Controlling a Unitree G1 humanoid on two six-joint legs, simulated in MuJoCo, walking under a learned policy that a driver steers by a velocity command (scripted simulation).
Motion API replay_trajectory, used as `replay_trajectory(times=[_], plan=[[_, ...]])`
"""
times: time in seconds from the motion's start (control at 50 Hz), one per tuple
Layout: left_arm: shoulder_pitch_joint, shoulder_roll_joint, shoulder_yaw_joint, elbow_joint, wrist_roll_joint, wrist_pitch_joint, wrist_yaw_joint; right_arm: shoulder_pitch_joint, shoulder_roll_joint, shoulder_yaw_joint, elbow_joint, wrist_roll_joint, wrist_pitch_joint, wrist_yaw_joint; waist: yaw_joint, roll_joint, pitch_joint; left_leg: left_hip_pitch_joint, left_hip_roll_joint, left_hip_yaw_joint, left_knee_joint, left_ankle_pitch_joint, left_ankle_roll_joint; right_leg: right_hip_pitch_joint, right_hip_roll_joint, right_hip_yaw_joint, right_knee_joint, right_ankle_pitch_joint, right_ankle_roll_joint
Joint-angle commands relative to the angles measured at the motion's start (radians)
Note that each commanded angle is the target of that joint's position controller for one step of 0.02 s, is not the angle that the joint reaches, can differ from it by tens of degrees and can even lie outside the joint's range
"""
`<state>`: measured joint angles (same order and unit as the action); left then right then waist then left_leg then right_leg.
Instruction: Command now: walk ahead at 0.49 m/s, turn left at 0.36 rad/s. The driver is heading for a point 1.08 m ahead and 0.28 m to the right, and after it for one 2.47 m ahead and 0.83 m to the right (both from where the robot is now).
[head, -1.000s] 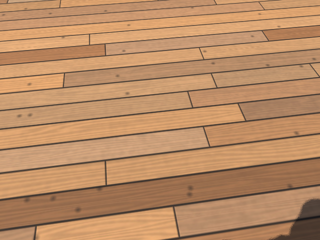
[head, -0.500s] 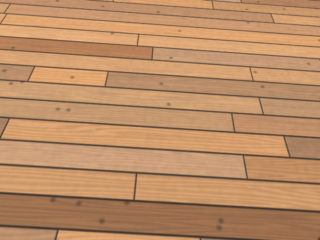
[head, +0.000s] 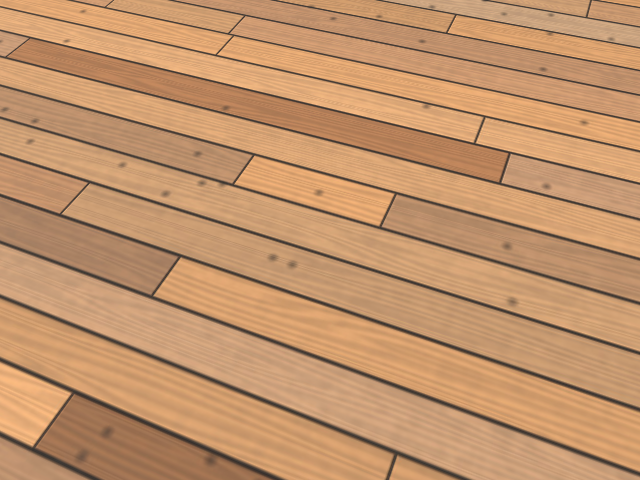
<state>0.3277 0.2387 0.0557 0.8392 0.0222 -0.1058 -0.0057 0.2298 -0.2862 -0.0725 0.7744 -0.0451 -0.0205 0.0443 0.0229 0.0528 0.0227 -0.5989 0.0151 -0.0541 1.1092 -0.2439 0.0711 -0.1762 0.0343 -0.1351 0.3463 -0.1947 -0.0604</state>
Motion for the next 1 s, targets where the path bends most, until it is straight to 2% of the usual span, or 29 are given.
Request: replay_trajectory(times=[0.02, 0.1, 0.16, 0.2, 0.22, 0.24, 0.26, 0.28, 0.3, 0.32, 0.34, 0.38, 0.4, 0.46, 0.54, 0.6, 0.66, 0.72, 0.74, 0.76, 0.78, 0.8, 0.82, 0.84, 0.86, 0.88, 0.92, 0.96, 1.0], plan=[[0.027, 0.072, 0.007, -0.023, 0.0, -0.026, -0.01, 0.001, 0.01, 0.014, -0.057, -0.001, -0.005, 0.012, -0.031, -0.117, 0.019, -0.092, 0.03, -0.038, -0.086, 0.1, -0.011, 0.027, -0.273, 0.196, -0.215, 0.199, -0.13], [0.079, 0.088, 0.003, 0.016, -0.017, -0.013, -0.014, -0.179, 0.037, 0.043, -0.102, 0.001, -0.02, 0.023, -0.001, -0.12, 0.035, 0.033, 0.036, 0.099, -0.381, 0.215, -0.03, -0.007, -0.208, 0.126, -0.203, 0.297, -0.115], [0.144, 0.133, 0.011, 0.047, -0.009, 0.0, -0.009, -0.251, 0.02, 0.046, -0.121, 0.012, -0.029, 0.013, 0.022, -0.12, 0.043, 0.078, 0.018, 0.114, -0.479, 0.16, -0.032, 0.071, -0.249, 0.175, -0.156, 0.375, -0.122], [0.159, 0.149, 0.014, 0.064, -0.005, 0.012, -0.004, -0.237, 0.001, 0.042, -0.118, 0.011, -0.04, 0.0, 0.01, -0.133, 0.035, 0.129, -0.005, 0.116, -0.539, 0.085, -0.017, 0.129, -0.265, 0.204, -0.087, 0.45, -0.117], [0.158, 0.153, 0.014, 0.071, -0.007, 0.017, -0.002, -0.173, -0.01, 0.036, -0.096, 0.007, -0.048, -0.009, -0.021, -0.135, 0.008, 0.221, -0.029, 0.118, -0.593, 0.064, -0.006, 0.137, -0.256, 0.203, -0.007, 0.526, -0.106], [0.159, 0.142, 0.01, 0.077, -0.014, 0.021, -0.002, -0.039, -0.036, 0.023, -0.049, -0.004, -0.062, -0.02, -0.08, -0.1, -0.064, 0.413, -0.04, 0.114, -0.662, 0.098, 0.018, 0.099, -0.211, 0.167, 0.158, 0.559, -0.087], [0.142, 0.11, 0.0, 0.053, -0.023, 0.018, -0.003, 0.133, -0.103, 0.002, -0.011, -0.027, -0.075, -0.036, -0.149, -0.038, -0.19, 0.672, 0.109, -0.038, -0.675, 0.031, 0.061, -0.062, -0.161, 0.134, 0.394, 0.352, -0.064], [0.206, -0.023, -0.03, 0.005, -0.05, 0.017, -0.005, 0.222, -0.208, -0.023, -0.007, -0.042, -0.073, -0.049, -0.141, 0.175, -0.334, 0.986, 0.431, -0.443, -0.721, -0.014, 0.154, -0.418, -0.022, 0.049, 0.728, -0.246, -0.019], [0.195, 0.088, 0.002, 0.027, -0.033, 0.03, 0.006, 0.229, -0.18, -0.025, 0.0, -0.003, -0.058, -0.052, -0.154, 0.109, -0.337, 0.898, 0.451, -0.57, -0.799, -0.065, 0.19, -0.497, -0.018, 0.142, 0.863, -0.332, -0.032], [0.125, 0.101, 0.012, 0.016, -0.025, 0.036, 0.005, 0.143, -0.106, -0.003, -0.002, 0.005, -0.057, -0.049, -0.11, 0.046, -0.181, 0.776, 0.39, -0.417, -0.822, -0.076, 0.159, -0.528, -0.07, 0.179, 0.882, -0.247, -0.041], [0.083, 0.075, 0.009, 0.011, -0.022, 0.037, -0.002, 0.074, -0.052, 0.009, -0.004, 0.011, -0.063, -0.045, -0.083, 0.034, -0.091, 0.653, 0.342, -0.295, -0.863, -0.006, 0.132, -0.511, -0.099, 0.177, 0.846, -0.175, -0.036], [0.076, 0.06, 0.016, 0.019, 0.001, 0.061, -0.015, 0.03, -0.002, 0.022, 0.007, 0.02, -0.076, -0.047, -0.03, 0.053, -0.019, 0.512, 0.269, -0.132, -0.916, 0.102, 0.077, -0.445, -0.126, 0.174, 0.798, -0.12, -0.015], [0.081, 0.042, 0.016, 0.022, 0.007, 0.074, -0.022, 0.034, 0.003, 0.022, 0.016, 0.021, -0.084, -0.048, -0.017, 0.049, -0.015, 0.486, 0.26, -0.086, -0.929, 0.153, 0.073, -0.427, -0.124, 0.169, 0.801, -0.101, -0.007], [0.011, 0.02, 0.017, -0.009, 0.012, 0.093, -0.037, 0.075, -0.01, 0.014, 0.048, 0.031, -0.105, -0.051, 0.001, 0.026, 0.005, 0.489, 0.256, 0.016, -0.96, 0.273, 0.085, -0.492, -0.133, 0.161, 0.793, -0.013, 0.008], [-0.134, 0.012, 0.009, -0.065, 0.012, 0.096, -0.052, 0.12, -0.006, 0.015, 0.085, 0.025, -0.104, -0.053, -0.012, 0.025, 0.049, 0.494, 0.231, 0.144, -0.967, 0.325, 0.081, -0.546, -0.137, 0.137, 0.635, 0.139, 0.018], [-0.251, 0.01, -0.004, -0.109, 0.012, 0.093, -0.066, 0.139, -0.042, 0.007, 0.099, 0.023, -0.102, -0.056, -0.035, 0.027, 0.072, 0.496, 0.233, 0.212, -0.971, 0.336, 0.068, -0.473, -0.124, 0.082, 0.442, 0.216, 0.0], [-0.317, 0.03, -0.004, -0.141, 0.018, 0.094, -0.071, 0.188, -0.075, -0.002, 0.124, 0.023, -0.09, -0.063, -0.054, 0.015, 0.087, 0.592, 0.261, 0.25, -0.933, 0.416, 0.059, -0.445, -0.103, 0.03, 0.345, 0.14, -0.036], [-0.282, 0.053, 0.006, -0.143, 0.022, 0.093, -0.061, 0.199, -0.114, -0.01, 0.14, 0.019, -0.068, -0.072, -0.028, 0.036, 0.04, 0.683, 0.269, 0.301, -0.75, 0.803, 0.04, -0.337, -0.023, -0.029, 0.297, -0.013, -0.094], [-0.203, 0.07, 0.016, -0.123, 0.021, 0.089, -0.056, 0.197, -0.132, -0.015, 0.142, 0.018, -0.057, -0.073, 0.007, 0.039, -0.011, 0.692, 0.266, 0.313, -0.608, 0.909, 0.036, -0.247, 0.02, -0.039, 0.278, -0.062, -0.118], [-0.063, 0.092, 0.031, -0.08, 0.024, 0.079, -0.046, 0.19, -0.143, -0.017, 0.137, 0.021, -0.045, -0.071, 0.069, 0.014, -0.093, 0.634, 0.249, 0.33, -0.396, 0.866, 0.02, -0.066, 0.06, -0.032, 0.208, -0.045, -0.146], [0.101, 0.172, 0.061, -0.033, 0.035, 0.072, -0.029, 0.197, -0.119, -0.009, 0.114, 0.017, -0.043, -0.068, 0.131, -0.079, -0.203, 0.43, 0.22, 0.331, -0.098, 0.581, -0.013, 0.196, -0.051, 0.154, 0.161, -0.139, -0.192], [0.071, 0.301, 0.089, -0.05, 0.023, 0.074, -0.016, 0.239, 0.011, 0.018, 0.038, 0.026, -0.051, -0.043, 0.05, -0.331, -0.282, -0.037, 0.019, 0.27, 0.264, -0.307, -0.079, 0.503, -0.355, 0.707, 0.07, -0.164, -0.349], [0.119, 0.286, 0.088, -0.061, -0.003, 0.089, -0.009, 0.093, -0.083, 0.001, 0.008, 0.023, -0.066, -0.039, 0.118, -0.173, -0.309, -0.162, -0.013, 0.052, 0.337, -0.282, -0.078, 0.507, -0.375, 0.887, -0.07, -0.168, -0.354], [0.061, 0.255, 0.079, -0.047, -0.004, 0.092, 0.001, 0.018, -0.077, 0.005, -0.017, 0.037, -0.079, -0.036, 0.089, -0.127, -0.157, -0.218, 0.048, 0.032, 0.302, -0.156, -0.064, 0.402, -0.356, 0.711, -0.076, -0.062, -0.321], [0.01, 0.198, 0.065, -0.048, -0.011, 0.087, 0.003, 0.032, -0.068, 0.01, -0.006, 0.036, -0.089, -0.04, 0.041, -0.059, -0.081, -0.153, 0.086, 0.034, 0.197, -0.073, -0.06, 0.256, -0.317, 0.605, -0.079, 0.088, -0.28], [-0.035, 0.168, 0.056, -0.054, -0.015, 0.079, 0.003, 0.044, -0.063, 0.009, 0.006, 0.023, -0.082, -0.043, -0.001, -0.032, -0.044, -0.081, 0.105, 0.028, 0.132, -0.058, -0.065, 0.152, -0.263, 0.521, -0.086, 0.197, -0.247], [-0.067, 0.131, 0.042, -0.062, -0.024, 0.062, 0.001, 0.084, -0.05, 0.011, 0.012, -0.004, -0.043, -0.04, -0.047, -0.046, -0.054, 0.026, 0.111, 0.025, 0.066, -0.063, -0.087, 0.049, -0.205, 0.434, -0.107, 0.313, -0.232], [-0.039, 0.148, 0.045, -0.052, -0.027, 0.045, -0.003, 0.068, -0.031, 0.015, 0.0, -0.007, -0.018, -0.033, -0.056, -0.05, -0.044, 0.024, 0.104, 0.041, 0.002, -0.04, -0.104, 0.012, -0.172, 0.396, -0.122, 0.347, -0.233], [0.003, 0.165, 0.048, -0.043, -0.024, 0.041, -0.003, -0.01, -0.027, 0.017, -0.029, -0.005, -0.009, -0.03, -0.036, -0.065, -0.012, -0.028, 0.1, 0.051, -0.078, 0.037, -0.119, 0.002, -0.154, 0.394, -0.145, 0.309, -0.22]])
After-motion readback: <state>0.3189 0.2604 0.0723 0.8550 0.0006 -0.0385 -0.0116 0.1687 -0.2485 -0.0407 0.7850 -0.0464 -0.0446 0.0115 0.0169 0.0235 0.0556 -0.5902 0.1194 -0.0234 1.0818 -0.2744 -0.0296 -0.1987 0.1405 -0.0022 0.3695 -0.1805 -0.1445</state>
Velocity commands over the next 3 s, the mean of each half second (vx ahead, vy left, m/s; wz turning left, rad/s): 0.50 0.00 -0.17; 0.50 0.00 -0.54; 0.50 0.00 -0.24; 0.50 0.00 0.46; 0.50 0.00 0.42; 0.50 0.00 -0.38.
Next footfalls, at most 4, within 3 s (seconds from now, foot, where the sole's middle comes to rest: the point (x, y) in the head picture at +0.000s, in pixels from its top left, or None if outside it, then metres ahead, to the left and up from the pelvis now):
0.26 left None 0.29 0.12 -0.78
0.78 right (422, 463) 0.52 -0.14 -0.78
1.32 left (421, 317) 0.88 -0.17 -0.78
1.84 right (530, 269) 1.02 -0.46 -0.78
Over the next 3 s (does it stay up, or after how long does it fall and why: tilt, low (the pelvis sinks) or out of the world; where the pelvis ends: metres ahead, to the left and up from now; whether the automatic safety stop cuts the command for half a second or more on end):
stays up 1.50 -0.42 -0.03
